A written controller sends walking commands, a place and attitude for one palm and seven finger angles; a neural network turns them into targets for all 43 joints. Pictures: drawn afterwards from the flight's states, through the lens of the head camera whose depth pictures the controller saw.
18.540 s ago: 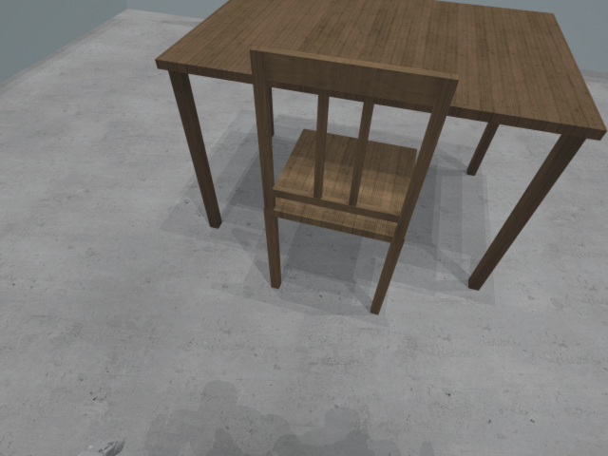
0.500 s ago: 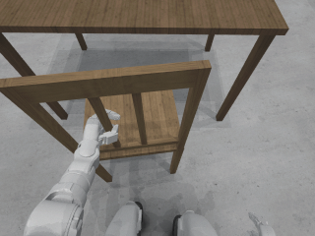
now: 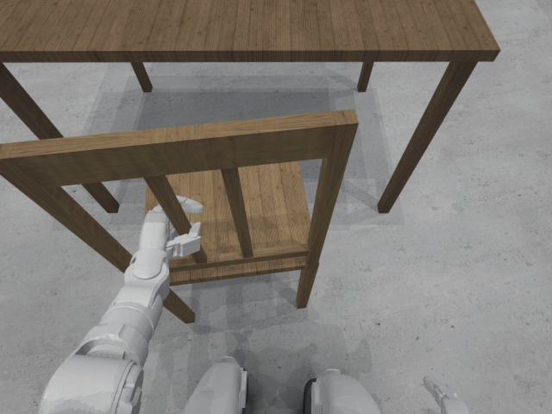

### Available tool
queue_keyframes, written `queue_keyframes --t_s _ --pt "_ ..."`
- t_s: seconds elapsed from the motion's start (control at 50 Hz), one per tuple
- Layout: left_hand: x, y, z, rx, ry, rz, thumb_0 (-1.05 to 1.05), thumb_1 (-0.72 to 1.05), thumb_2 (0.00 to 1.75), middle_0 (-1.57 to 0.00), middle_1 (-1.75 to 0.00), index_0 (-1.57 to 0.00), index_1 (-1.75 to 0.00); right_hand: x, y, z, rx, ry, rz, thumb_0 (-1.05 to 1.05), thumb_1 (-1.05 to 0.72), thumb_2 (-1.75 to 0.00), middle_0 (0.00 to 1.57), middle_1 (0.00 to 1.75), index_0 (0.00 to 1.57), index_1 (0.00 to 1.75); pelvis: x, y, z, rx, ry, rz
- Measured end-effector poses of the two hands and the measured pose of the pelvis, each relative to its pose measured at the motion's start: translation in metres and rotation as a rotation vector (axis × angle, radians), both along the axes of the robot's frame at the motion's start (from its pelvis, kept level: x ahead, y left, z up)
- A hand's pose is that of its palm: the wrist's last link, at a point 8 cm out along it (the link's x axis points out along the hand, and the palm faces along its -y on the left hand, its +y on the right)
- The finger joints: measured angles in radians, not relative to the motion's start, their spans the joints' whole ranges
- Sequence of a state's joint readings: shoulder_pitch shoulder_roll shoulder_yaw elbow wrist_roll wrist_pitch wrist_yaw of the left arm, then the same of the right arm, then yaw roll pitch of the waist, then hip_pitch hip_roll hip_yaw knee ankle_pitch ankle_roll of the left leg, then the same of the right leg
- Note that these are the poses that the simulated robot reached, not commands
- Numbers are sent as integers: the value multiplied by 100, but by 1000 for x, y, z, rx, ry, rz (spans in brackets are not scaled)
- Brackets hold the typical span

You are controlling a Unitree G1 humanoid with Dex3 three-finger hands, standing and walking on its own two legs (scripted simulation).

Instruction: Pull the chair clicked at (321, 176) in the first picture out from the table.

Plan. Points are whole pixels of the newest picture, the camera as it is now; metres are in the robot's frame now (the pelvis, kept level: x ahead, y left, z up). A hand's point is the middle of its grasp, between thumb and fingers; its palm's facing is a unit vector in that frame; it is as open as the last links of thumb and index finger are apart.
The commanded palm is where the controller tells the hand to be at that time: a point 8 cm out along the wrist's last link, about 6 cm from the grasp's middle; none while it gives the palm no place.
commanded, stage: step backward, pulling the chair out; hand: left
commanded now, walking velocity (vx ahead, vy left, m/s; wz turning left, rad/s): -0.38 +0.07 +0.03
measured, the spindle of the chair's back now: (182, 226) +0.40 +0.17 -0.05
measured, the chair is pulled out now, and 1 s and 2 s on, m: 0.19 0.27 0.35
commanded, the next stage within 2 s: none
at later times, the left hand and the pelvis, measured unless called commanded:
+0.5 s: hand (190, 255) +0.34 +0.15 -0.05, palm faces +0.07 -0.98 -0.20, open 5.5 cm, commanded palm +0.34 +0.21 -0.05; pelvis -0.03 +0.00 +0.01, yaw +2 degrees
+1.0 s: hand (176, 283) +0.30 +0.16 -0.05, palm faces +0.09 -0.98 -0.20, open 5.6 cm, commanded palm +0.30 +0.22 -0.05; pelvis -0.08 +0.01 +0.00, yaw +3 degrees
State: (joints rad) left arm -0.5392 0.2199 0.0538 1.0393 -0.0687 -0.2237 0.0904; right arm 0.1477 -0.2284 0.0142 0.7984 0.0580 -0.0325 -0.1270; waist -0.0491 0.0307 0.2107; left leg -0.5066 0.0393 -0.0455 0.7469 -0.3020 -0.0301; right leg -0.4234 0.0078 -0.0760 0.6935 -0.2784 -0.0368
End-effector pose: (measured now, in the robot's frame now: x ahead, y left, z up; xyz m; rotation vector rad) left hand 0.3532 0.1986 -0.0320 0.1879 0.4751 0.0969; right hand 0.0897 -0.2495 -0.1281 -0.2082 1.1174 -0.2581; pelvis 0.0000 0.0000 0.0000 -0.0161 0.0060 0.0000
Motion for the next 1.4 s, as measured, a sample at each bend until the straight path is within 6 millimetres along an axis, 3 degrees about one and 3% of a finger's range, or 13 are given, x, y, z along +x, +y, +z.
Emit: queue_keyframes --t_s 0.08,0.24,0.4,0.52,0.68,0.84,0.94,1.06,1.16,1.4 --pt "0 1 1 -7 17 -6 6 66 80 -31 -126 -49 -145 -2 -8 6 -42 19 3 1 -90 -90 21 30 21 30 2 6 3 11 13 21" --pt "-4 3 1 -7 16 -24 6 66 79 -31 -127 -49 -145 -7 -10 12 -52 19 23 1 -90 -90 20 30 20 30 -15 6 5 9 18 -5" --pt "-23 0 1 9 4 11 6 65 80 -34 -126 -49 -145 -22 -10 0 11 8 0 1 -90 -90 21 30 20 30 -27 -7 0 13 9 8" --pt "-36 0 3 -11 43 25 7 66 79 -31 -126 -49 -145 -38 -11 6 -15 49 23 1 -90 -90 21 30 20 30 -33 2 7 38 23 42" --pt "-49 12 3 -24 49 -17 8 67 79 -28 -129 -49 -145 -52 2 13 -51 75 47 1 -90 -90 20 30 20 30 -52 19 9 43 27 49" --pt "-66 17 2 -5 33 22 8 65 81 -32 -128 -49 -145 -63 17 -4 35 63 36 1 -90 -90 21 30 20 30 -63 7 -1 47 15 37" --pt "-76 15 3 -2 35 55 8 64 82 -34 -127 -49 -145 -75 9 -10 49 61 18 1 -90 -90 21 30 21 30 -70 3 -3 48 27 43" --pt "-84 16 4 -14 50 39 8 66 79 -31 -128 -49 -145 -98 -4 4 -21 83 20 1 -90 -90 21 30 21 30 -83 12 5 56 35 48" --pt "-92 19 4 -17 56 39 8 66 79 -31 -128 -49 -145 -112 -7 7 -37 115 20 1 -90 -90 20 30 20 30 -82 14 5 31 33 50" --pt "-102 16 4 -12 59 53 8 66 78 -32 -127 -49 -145 -111 -6 8 -20 57 5 1 -90 -90 21 30 20 30 -107 9 7 33 25 37"
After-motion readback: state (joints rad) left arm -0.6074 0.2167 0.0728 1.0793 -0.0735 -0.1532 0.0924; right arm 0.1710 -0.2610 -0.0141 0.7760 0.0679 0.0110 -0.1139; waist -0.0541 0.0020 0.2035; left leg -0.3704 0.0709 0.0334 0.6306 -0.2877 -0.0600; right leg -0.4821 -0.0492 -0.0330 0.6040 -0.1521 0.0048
